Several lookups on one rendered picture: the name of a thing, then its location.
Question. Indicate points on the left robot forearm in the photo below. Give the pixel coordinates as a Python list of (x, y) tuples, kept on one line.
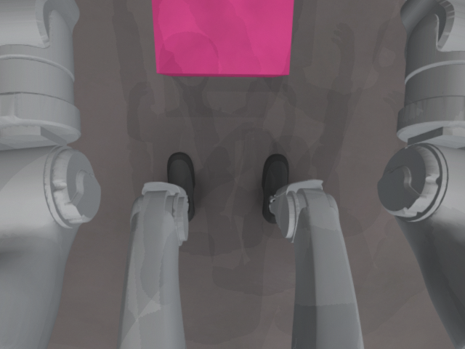
[(37, 74)]

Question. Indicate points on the right robot forearm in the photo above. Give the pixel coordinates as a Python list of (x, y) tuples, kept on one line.
[(434, 107)]

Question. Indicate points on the carton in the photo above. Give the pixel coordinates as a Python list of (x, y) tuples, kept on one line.
[(223, 38)]

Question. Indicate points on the robot thigh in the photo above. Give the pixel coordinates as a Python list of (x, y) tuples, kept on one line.
[(151, 313), (325, 307)]

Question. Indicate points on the left robot thigh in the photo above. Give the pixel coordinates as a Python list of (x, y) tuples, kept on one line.
[(151, 313)]

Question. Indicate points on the robot left upper arm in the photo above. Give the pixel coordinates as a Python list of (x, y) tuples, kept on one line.
[(46, 193)]

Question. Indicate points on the robot right upper arm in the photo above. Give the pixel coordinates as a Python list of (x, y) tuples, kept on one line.
[(423, 186)]

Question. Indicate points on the right robot thigh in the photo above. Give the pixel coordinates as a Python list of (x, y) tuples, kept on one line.
[(325, 307)]

